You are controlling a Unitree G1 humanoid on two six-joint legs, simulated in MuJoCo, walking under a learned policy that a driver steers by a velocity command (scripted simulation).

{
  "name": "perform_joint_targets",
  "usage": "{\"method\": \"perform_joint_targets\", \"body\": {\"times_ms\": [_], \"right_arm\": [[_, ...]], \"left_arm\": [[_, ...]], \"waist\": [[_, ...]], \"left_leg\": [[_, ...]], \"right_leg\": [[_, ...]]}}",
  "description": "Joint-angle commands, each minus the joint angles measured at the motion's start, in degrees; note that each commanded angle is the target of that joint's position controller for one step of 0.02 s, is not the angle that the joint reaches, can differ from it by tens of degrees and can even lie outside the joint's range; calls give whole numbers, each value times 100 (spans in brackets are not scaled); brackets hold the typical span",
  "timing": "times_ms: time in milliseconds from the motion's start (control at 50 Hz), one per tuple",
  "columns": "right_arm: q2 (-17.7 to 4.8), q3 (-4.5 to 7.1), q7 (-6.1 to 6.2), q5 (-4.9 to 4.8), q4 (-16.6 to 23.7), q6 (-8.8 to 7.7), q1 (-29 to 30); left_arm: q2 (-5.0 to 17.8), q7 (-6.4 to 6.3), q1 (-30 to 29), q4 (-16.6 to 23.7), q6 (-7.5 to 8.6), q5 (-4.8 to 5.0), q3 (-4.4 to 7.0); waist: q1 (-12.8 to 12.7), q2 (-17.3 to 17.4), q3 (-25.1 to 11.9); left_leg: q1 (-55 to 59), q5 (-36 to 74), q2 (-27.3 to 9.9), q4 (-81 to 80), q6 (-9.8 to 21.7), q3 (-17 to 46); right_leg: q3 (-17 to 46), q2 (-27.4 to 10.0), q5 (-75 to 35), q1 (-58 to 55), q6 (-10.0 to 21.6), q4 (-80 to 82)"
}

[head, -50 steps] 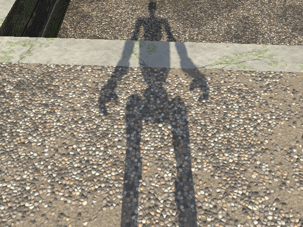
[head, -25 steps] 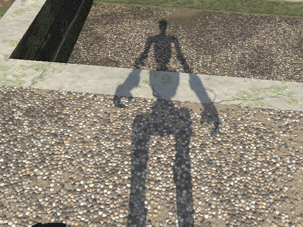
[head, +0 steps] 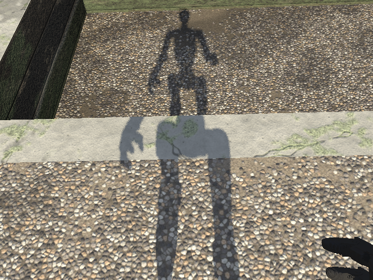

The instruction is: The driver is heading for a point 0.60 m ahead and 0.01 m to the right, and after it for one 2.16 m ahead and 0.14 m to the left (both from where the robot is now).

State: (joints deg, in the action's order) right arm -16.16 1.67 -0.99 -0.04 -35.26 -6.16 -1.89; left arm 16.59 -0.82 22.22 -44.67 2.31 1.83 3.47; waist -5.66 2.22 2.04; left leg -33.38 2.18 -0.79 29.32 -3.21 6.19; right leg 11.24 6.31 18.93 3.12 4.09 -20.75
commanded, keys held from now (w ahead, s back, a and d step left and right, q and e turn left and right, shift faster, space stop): w+e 0.32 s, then w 0.16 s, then w+q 0.22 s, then q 0.30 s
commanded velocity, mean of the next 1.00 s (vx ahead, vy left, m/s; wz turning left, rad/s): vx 0.43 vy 0.00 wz -0.13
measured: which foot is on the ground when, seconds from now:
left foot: up 0.00-0.04, down 0.06-0.58, up 0.60-1.00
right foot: down 0.00-0.06, up 0.08-0.56, down 0.58-1.00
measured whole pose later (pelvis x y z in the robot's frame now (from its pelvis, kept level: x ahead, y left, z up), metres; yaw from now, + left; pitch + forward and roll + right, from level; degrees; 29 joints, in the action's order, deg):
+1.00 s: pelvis +0.50 -0.10 -0.01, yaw -5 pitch +1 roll -2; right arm -15.3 3.2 -3.1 -0.2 -40.9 -1.5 -7.5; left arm 15.6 -2.1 14.3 -46.4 2.0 0.6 4.1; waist -2.8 2.1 3.0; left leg -33.1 -2.5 -2.8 37.6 0.5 -1.4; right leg -13.3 0.1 20.2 2.8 0.9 -22.5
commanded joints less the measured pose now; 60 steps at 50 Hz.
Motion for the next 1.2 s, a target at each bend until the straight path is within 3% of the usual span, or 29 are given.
{"method": "perform_joint_targets", "body": {"times_ms": [20, 60, 80, 100, 120, 140, 160, 200, 280, 360, 480, 520, 560, 580, 600, 620, 640, 680, 720, 780, 880, 960, 1020, 1040, 1060, 1080, 1100, 1140, 1200], "right_arm": [[-727, 275, -3, -55, 404, -139, 116], [-1016, 436, 65, 23, 204, -179, -1009], [-1358, 515, 123, 62, 137, -137, -1920], [-1580, 561, 47, 95, -80, -59, -2051], [-949, 441, 33, 17, 70, -35, -1803], [-668, 366, 63, 1, 86, -5, -1556], [-625, 331, 58, 45, 59, 15, -1324], [-508, 292, 71, 103, -66, 5, -1133], [-634, 367, 68, 18, -309, -80, -1135], [-828, 413, 70, 19, -515, -40, -1197], [-1131, 468, 48, -171, -955, 106, -1753], [-1227, 470, 54, -241, -1094, 192, -1833], [-1191, 400, 68, -251, -1163, 259, -1758], [-924, 269, 75, -139, -1060, 227, -1753], [-143, 22, 24, -36, -874, 145, -2424], [-725, 163, 16, -181, -1010, 58, -2120], [-967, 273, 9, -350, -835, 39, -1689], [-834, 275, 56, -202, -791, 72, -1349], [-665, 300, 79, -197, -926, 251, -1669], [-382, 279, 142, -125, -884, 433, -1683], [-131, 175, -39, -36, -531, 407, -909], [-383, 278, -241, -23, -285, 427, -751], [-642, 460, -242, 43, -367, 418, -1596], [-1050, 611, -121, 55, -421, 386, -2070], [-1630, 699, 27, 62, -340, 415, -1987], [-1567, 585, -36, 170, -64, 378, -1832], [-1221, 536, -84, 127, 117, 409, -1445], [-762, 403, -12, -36, 127, 483, -1004], [-791, 428, 151, 119, 240, 593, -895]], "left_arm": [[970, -53, -75, 303, -1, -4, 279], [691, -4, -219, 420, -14, -72, 184], [324, 3, -82, 566, -4, -232, 53], [113, 17, 783, 688, 52, 12, -31], [739, -9, 602, 498, 33, 92, 79], [986, 0, -66, 585, 3, 53, 156], [905, -8, -364, 653, -18, -10, 157], [718, 50, -523, 764, -39, -34, 172], [376, 93, -786, 936, -137, -51, 92], [254, 190, -1237, 1038, -63, -71, 15], [254, 348, -2253, 1374, 62, -69, -55], [388, 360, -2215, 1427, 82, -115, 1], [790, 300, -882, 1032, 95, -145, 235], [1206, 208, 115, 807, 62, -191, 385], [1785, 148, 323, 767, 50, -259, 456], [1263, 154, 393, 822, 77, -244, 338], [995, 162, 99, 724, 109, -201, 247], [578, 193, -571, 673, 176, -180, 139], [348, 223, -956, 657, 287, -255, 105], [478, 153, -1231, 486, 396, -294, 172], [673, -81, -1157, 301, 221, -244, 227], [827, -163, -1067, 182, 35, -102, 280], [822, -239, -1257, 225, -113, 2, 289], [766, -234, -1054, 214, -106, -35, 275], [199, -174, -683, 352, -69, -386, 103], [383, -86, -211, 346, -39, -246, 66], [751, -89, -647, 361, -115, -98, 164], [664, -227, -1177, 424, -254, -159, 179], [527, -280, -1124, 414, -399, -198, 181]], "waist": [[369, -876, -155], [978, -751, -976], [1235, 65, -1928], [730, 2076, -2342], [871, 1089, -1716], [1014, 479, -975], [910, 59, -566], [702, 282, -194], [644, 274, -3], [760, 71, 30], [996, 48, 296], [802, 175, 187], [0, 223, -630], [-413, -52, -1378], [32, -1569, -2230], [-298, -1113, -2556], [-189, -1022, -1536], [187, -761, -668], [516, -849, -436], [767, -616, -115], [541, -617, -123], [513, -651, -235], [998, -561, -619], [1181, 61, -934], [731, 1587, -1219], [643, 1313, -2479], [828, 456, -2294], [661, -244, -1205], [436, 335, -875]], "left_leg": [[993, -403, 128, -220, 215, -84], [2848, -486, -228, -397, 652, 15], [4422, -799, -1276, -231, 982, 1131], [5665, -2175, -2371, -898, 1838, 3853], [5155, -3171, -2247, -1140, 1652, 3808], [4414, -2868, -1982, -1207, 1419, 2741], [3724, -2034, -1738, -1321, 1334, 2059], [2948, -1164, -1397, -1613, 1284, 1154], [2680, -489, -1407, -2046, 1476, 316], [2812, 125, -1273, -2128, 1439, -457], [3377, 432, -1468, -2024, 1311, -826], [3650, 1531, -1554, -1584, 1248, -743], [3237, 2912, -1210, -61, 1005, -1010], [2023, 1522, -931, 1464, 757, -1094], [-110, -3023, 108, 3635, 346, -958], [-503, -3641, 122, 4413, 355, 107], [-961, -3271, -144, 4525, 412, 66], [-759, -2375, -562, 3966, 404, -118], [-108, -1899, -663, 3800, 321, -55], [12, -1665, -544, 3379, 100, -97], [306, 74, -395, 1452, 144, -561], [390, -312, -274, 904, 365, -714], [1489, -591, 221, 344, 710, -1123], [2424, 1559, 85, -180, 997, -662], [3697, 4703, -1257, 93, 1780, 1170], [4227, 3632, -2197, -358, 2821, 3070], [3899, 2257, -1977, -628, 2677, 2735], [2699, 371, -1479, -837, 2063, 2039], [1676, -183, -935, -1072, 1843, 1591]], "right_leg": [[1277, -1441, -1954, 302, 543, -46], [985, -990, -2427, 641, 260, -1463], [409, -503, -901, 1461, 55, -3134], [-44, 1, 1659, 3432, -217, -4738], [86, -512, 1271, 3948, -293, -5326], [-123, -687, 702, 4025, -338, -5362], [-278, -876, 314, 3844, -392, -5237], [-335, -1157, -47, 3527, -418, -4835], [-517, -1315, -365, 3688, -512, -4223], [-631, -1283, -1448, 3593, -507, -2969], [-1044, -1006, -1596, 3191, -214, -1438], [-1217, -841, -1060, 2785, -35, -1142], [-1503, -495, -1413, 695, 248, -705], [-691, -1263, -1724, -1122, 520, -975], [2108, -2969, -970, -2838, 1408, -526], [2829, -3082, -504, -2588, 1482, 24], [1796, -2850, -660, -1923, 1194, 136], [607, -2343, -1112, -615, 882, 486], [-64, -2151, -1903, 152, 808, 871], [-992, -2168, -3920, 731, 818, 968], [-1982, -1898, -4094, 632, 595, 789], [-2001, -2171, -4101, 146, 505, 156], [-2192, -1951, -4604, 358, 202, -1621], [-2340, -1461, -3614, 844, -238, -2946], [-2282, -547, 1509, 2583, -705, -5066], [-803, -111, 2254, 3136, -782, -6243], [-420, -408, 1842, 3363, -646, -6285], [-470, -737, 1082, 3549, -550, -5566], [-552, -613, 568, 2830, -639, -4621]]}}
Keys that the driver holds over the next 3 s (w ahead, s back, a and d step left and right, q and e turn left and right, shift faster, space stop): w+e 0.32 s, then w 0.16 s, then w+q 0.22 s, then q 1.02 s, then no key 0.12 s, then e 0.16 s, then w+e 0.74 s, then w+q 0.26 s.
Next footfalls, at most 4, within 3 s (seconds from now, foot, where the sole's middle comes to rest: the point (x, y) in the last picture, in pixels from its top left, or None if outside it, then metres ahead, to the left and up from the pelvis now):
0.06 left None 0.22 0.13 -0.78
0.58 right None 0.44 -0.19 -0.78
1.04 left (224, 218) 0.68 -0.01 -0.78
1.50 right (289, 236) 0.63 -0.25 -0.78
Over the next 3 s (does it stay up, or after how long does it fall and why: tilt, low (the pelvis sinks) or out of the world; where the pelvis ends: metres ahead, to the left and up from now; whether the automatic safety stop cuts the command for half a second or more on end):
stays up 0.87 -0.17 -0.02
